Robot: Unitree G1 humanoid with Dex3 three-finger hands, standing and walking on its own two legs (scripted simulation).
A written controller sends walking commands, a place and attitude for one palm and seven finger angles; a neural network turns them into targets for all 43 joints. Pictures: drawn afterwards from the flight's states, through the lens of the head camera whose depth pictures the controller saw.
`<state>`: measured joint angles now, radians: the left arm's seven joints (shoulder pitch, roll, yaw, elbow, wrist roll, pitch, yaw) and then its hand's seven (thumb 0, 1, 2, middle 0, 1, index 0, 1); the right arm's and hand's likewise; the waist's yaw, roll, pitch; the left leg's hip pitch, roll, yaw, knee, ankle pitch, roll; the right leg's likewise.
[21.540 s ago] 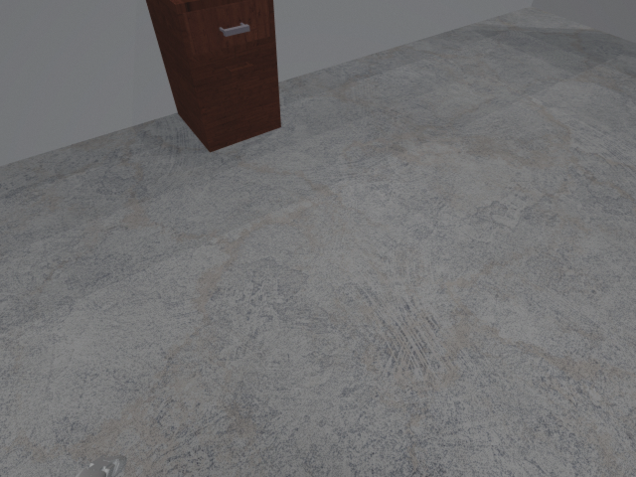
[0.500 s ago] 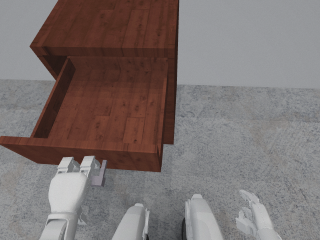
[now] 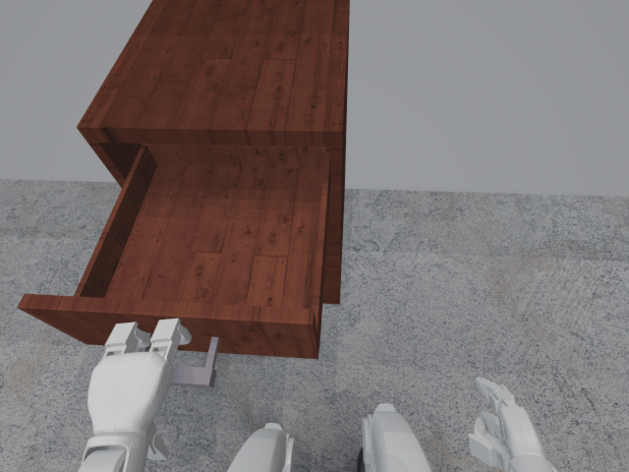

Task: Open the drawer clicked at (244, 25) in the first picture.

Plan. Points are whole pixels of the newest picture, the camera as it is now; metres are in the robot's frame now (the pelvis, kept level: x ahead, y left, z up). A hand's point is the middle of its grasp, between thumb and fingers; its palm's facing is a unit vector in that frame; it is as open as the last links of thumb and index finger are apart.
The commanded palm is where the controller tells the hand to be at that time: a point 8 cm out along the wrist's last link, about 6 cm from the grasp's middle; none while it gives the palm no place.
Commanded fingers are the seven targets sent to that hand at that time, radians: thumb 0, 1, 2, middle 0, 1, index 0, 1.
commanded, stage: lift the hand off the handle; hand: left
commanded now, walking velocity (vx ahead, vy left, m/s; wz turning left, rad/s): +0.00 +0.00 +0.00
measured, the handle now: (175, 359) +0.27 +0.22 -0.07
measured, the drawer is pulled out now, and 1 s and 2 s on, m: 0.30 0.30 0.30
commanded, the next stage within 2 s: draw the hand back to the body in 1.70 s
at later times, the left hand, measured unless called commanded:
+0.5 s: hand (138, 384) +0.23 +0.23 -0.01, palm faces -0.05 -0.08 -1.00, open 13.8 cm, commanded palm +0.21 +0.23 +0.04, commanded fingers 0.00 -0.50 0.30 -0.30 -1.20 -0.30 -1.20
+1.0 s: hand (130, 365) +0.24 +0.22 +0.03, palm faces +0.00 -0.11 -0.99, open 13.7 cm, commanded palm +0.22 +0.22 +0.08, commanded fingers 0.00 -0.50 0.30 -0.30 -1.20 -0.30 -1.20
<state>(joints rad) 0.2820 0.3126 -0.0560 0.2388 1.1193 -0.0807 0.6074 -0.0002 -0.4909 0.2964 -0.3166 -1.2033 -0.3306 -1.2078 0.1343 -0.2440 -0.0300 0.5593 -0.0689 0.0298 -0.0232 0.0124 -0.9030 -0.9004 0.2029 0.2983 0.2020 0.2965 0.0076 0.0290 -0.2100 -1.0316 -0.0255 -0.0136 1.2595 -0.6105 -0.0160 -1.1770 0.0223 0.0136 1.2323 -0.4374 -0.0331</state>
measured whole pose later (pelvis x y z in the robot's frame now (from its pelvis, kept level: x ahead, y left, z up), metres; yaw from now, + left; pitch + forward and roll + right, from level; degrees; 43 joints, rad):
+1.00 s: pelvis +0.03 +0.02 +0.05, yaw -2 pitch +15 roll +1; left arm 0.39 0.31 -0.09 0.07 1.08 -0.04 0.55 0.00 -0.49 0.30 -0.31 -1.20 -0.34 -1.21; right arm 0.19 -0.24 -0.02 0.51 -0.05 0.06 0.01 0.01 -0.90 -0.90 0.20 0.30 0.20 0.30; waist 0.02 0.05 -0.17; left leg -0.73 -0.02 0.01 1.01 -0.55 0.01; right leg -0.88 0.02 0.04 1.00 -0.39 -0.01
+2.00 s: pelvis +0.03 +0.00 +0.08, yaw -2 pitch +9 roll +1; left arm 0.49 0.37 -0.03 -0.12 1.04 -0.06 0.44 0.00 -0.49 0.30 -0.32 -1.20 -0.32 -1.20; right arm 0.20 -0.25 -0.03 0.51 -0.04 0.05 0.02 0.01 -0.90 -0.90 0.20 0.30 0.20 0.30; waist 0.06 0.06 -0.12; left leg -0.50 -0.01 0.01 0.82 -0.48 0.00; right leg -0.66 0.03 0.05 0.85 -0.34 -0.03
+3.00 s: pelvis +0.06 +0.02 +0.11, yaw +1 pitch -2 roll -1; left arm 0.59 0.32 0.25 -0.48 -0.04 -0.13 0.12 0.00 0.25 0.62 -0.25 -0.72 -0.25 -0.72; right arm 0.22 -0.22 0.00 0.62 0.01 -0.18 -0.08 0.02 -0.90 -0.90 0.20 0.30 0.20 0.30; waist 0.05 0.08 0.00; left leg -0.08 -0.01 -0.05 0.46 -0.35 0.01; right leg -0.21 0.01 -0.01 0.47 -0.23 -0.01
